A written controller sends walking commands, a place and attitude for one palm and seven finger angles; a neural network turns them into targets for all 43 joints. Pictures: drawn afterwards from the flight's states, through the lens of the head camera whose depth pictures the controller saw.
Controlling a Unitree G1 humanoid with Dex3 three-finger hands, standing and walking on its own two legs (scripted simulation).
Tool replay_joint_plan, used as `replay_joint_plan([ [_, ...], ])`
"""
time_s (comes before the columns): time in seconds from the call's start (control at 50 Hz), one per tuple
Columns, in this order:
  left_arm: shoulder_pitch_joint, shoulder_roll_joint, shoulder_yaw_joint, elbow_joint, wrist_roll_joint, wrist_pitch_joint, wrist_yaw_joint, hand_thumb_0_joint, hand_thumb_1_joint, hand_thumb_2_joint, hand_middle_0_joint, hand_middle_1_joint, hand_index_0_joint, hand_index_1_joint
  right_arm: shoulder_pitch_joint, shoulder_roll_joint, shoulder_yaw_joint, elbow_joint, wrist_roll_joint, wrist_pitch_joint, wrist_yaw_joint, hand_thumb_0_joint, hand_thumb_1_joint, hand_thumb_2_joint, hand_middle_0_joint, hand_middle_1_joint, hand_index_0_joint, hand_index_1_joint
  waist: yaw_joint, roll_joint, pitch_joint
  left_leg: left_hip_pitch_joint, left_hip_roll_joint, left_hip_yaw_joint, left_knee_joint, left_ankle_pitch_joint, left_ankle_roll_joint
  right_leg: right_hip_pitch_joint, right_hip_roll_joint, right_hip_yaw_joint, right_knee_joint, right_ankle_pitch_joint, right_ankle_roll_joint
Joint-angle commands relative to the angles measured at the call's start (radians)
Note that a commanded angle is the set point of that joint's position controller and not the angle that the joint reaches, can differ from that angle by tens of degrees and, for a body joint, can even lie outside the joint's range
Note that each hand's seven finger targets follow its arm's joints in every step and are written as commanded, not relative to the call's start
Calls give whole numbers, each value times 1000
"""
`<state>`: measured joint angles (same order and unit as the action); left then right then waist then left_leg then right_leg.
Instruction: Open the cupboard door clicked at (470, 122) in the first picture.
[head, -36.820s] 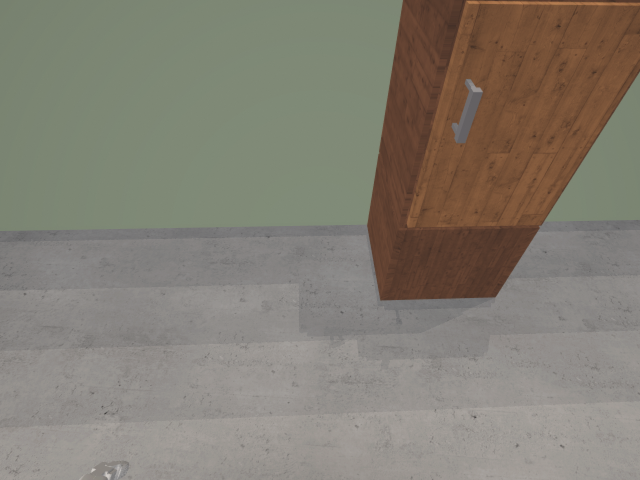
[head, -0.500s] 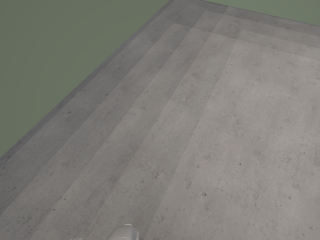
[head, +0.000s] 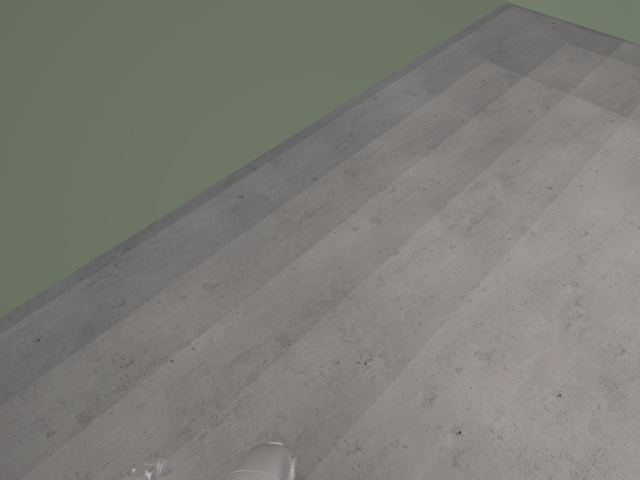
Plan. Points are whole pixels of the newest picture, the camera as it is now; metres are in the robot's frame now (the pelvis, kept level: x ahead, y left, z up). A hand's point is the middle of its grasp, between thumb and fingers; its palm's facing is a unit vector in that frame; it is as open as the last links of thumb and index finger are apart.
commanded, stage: turn to face it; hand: left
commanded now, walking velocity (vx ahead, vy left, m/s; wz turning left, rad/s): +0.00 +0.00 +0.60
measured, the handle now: out of the picture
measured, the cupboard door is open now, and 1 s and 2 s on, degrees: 41 41 41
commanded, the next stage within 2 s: none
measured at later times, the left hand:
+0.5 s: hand out of the picture +0.04 +0.24 -0.15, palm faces +0.30 -0.92 -0.26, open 7.4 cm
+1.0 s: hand out of the picture -0.07 +0.21 -0.18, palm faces +0.58 -0.79 -0.22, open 7.4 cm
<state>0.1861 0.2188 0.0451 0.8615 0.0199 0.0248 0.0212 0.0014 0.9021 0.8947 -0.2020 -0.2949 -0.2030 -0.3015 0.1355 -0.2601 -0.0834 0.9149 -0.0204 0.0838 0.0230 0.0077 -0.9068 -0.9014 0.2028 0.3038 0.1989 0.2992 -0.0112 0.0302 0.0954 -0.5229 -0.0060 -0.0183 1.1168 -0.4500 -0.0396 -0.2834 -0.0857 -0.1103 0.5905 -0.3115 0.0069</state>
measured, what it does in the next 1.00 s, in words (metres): steps on the spot, turning left: left foot, then right foot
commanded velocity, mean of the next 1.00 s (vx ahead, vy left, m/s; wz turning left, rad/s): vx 0.00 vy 0.00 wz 0.60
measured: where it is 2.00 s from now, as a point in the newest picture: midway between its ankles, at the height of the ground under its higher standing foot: outside the picture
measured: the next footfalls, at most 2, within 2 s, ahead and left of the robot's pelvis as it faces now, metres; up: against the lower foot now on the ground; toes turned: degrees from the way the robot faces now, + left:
left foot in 0.20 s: +0.05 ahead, +0.13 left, +0.00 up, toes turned +13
right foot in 0.58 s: +0.09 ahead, -0.13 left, +0.00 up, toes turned +19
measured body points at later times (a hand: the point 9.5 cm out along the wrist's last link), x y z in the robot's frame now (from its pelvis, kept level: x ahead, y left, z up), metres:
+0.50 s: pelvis +0.00 +0.00 +0.01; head +0.04 +0.03 +0.45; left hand +0.03 +0.29 -0.13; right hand +0.14 -0.22 -0.13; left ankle +0.01 +0.12 -0.73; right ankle +0.04 -0.15 -0.69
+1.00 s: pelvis -0.01 +0.00 -0.01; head +0.02 +0.06 +0.44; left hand -0.10 +0.25 -0.17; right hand +0.23 -0.16 -0.13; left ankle -0.04 +0.10 -0.73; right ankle +0.05 -0.14 -0.67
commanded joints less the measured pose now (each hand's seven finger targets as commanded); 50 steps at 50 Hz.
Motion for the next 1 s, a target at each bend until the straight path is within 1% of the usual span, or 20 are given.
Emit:
replay_joint_plan([
  [0.0,18,154,40,-64,6,-33,11,0,900,900,-200,-300,-200,-300,-47,-38,-7,-90,7,-30,7,0,-900,-900,200,300,200,300,11,-253,-112,-30,47,59,-79,-3,-31,176,-229,83,-231,478,-104],
  [0.08,116,210,59,-23,10,-34,9,0,900,900,-200,-300,-200,-300,-92,-11,13,-103,13,-48,10,0,-900,-900,200,300,200,300,68,-209,-167,66,19,133,-392,-10,-20,303,-273,64,-120,676,-113],
  [0.14,75,216,67,-23,-2,-29,0,0,900,900,-200,-300,-200,-300,8,-46,4,-80,10,-55,5,0,-900,-900,200,300,200,300,9,-190,-179,272,5,139,-620,207,2,182,-250,-12,-11,560,-40],
  [0.16,57,189,61,-34,-7,-25,-4,0,900,900,-200,-300,-200,-300,68,-102,-11,-67,7,-61,4,0,-900,-900,200,300,200,300,-26,-75,-213,436,85,32,-706,379,35,43,-216,-48,133,408,10],
  [0.18,37,115,47,-75,-15,-18,-11,0,900,900,-200,-300,-200,-300,146,-220,-42,-60,-3,-68,-7,0,-900,-900,200,300,200,300,-70,242,-236,589,365,-349,-727,750,182,-251,-68,-82,365,-186,94],
  [0.2,-49,113,35,-106,-8,-5,-3,0,900,900,-200,-300,-200,-300,213,-261,-51,-34,-1,-58,-20,0,-900,-900,200,300,200,300,-102,225,-228,558,445,-412,-728,900,285,-322,-32,38,514,-371,88],
  [0.22,-59,124,39,-120,-6,1,-2,0,900,900,-200,-300,-200,-300,192,-260,-47,-37,-6,-58,-24,0,-900,-900,200,300,200,300,-83,145,-202,483,440,-356,-737,701,298,-318,-48,91,575,-316,75],
  [0.3,-41,110,45,-53,-2,11,-12,0,900,900,-200,-300,-200,-300,56,-164,-20,-68,-4,-71,-43,0,-900,-900,200,300,200,300,-16,117,-143,365,257,-251,-767,527,195,-283,-21,118,544,-114,79],
  [0.44,-44,94,38,-57,-8,10,-10,0,900,900,-200,-300,-200,-300,54,-178,-32,-65,-10,-58,-35,0,-900,-900,200,300,200,300,-15,130,-134,273,220,-304,-779,357,194,-106,47,88,216,-126,65],
  [0.52,78,122,51,-29,-10,-6,-3,0,900,900,-200,-300,-200,-300,-6,-160,-37,-87,1,-49,-30,0,-900,-900,200,300,200,300,47,77,-157,118,138,-299,-686,275,129,179,64,81,-140,42,45],
  [0.56,103,270,79,-38,14,-20,11,0,900,900,-200,-300,-200,-300,-21,-57,-26,-123,12,-48,-18,0,-900,-900,200,300,200,300,81,-359,-123,-127,-81,-13,-261,-104,-5,255,-360,498,-394,-62,-115],
  [0.6,-19,211,53,-75,4,-20,12,0,900,900,-200,-300,-200,-300,20,-84,-28,-105,-1,-39,-3,0,-900,-900,200,300,200,300,7,-214,-79,-66,4,-49,40,-58,11,48,-342,365,-376,-41,-168],
  [0.64,-68,159,40,-84,0,-23,10,0,900,900,-200,-300,-200,-300,28,-78,-31,-63,-2,-23,4,0,-900,-900,200,300,200,300,-22,-280,-60,-63,34,-10,111,19,-14,46,-236,215,-319,127,-115],
  [0.76,73,206,57,-30,11,-29,10,0,900,900,-200,-300,-200,-300,-63,-22,2,-93,14,-48,9,0,-900,-900,200,300,200,300,57,-216,-137,69,18,113,-386,-16,-23,261,-264,86,-124,607,-110],
  [0.8,70,223,63,-24,3,-25,2,0,900,900,-200,-300,-200,-300,-1,-36,3,-79,10,-54,7,0,-900,-900,200,300,200,300,27,-193,-158,203,-6,133,-553,128,-10,201,-249,37,-41,558,-61],
  [0.82,54,217,63,-28,-5,-20,-2,0,900,900,-200,-300,-200,-300,54,-66,-6,-65,10,-59,6,0,-900,-900,200,300,200,300,-10,-130,-178,335,6,102,-668,270,3,108,-234,1,47,467,-16],
  [0.86,-12,110,33,-94,-14,-8,-10,0,900,900,-200,-300,-200,-300,186,-242,-51,-54,0,-65,-11,0,-900,-900,200,300,200,300,-85,283,-231,557,397,-416,-737,794,220,-296,-36,-31,437,-355,105],
  [0.88,-76,127,34,-111,-8,4,-6,0,900,900,-200,-300,-200,-300,231,-266,-55,-29,-6,-60,-23,0,-900,-900,200,300,200,300,-106,191,-234,519,430,-423,-729,764,282,-312,-37,82,552,-350,82],
  [0.92,-89,114,43,-88,-3,9,-3,0,900,900,-200,-300,-200,-300,130,-218,-43,-59,-9,-67,-34,0,-900,-900,200,300,200,300,-63,172,-176,378,324,-371,-770,436,241,-310,-40,114,574,-226,72],
  [0.98,-55,108,42,-54,-2,12,-16,0,900,900,-200,-300,-200,-300,48,-171,-25,-71,-7,-70,-41,0,-900,-900,200,300,200,300,-21,149,-129,316,238,-273,-775,420,186,-254,-12,113,490,-128,74],
])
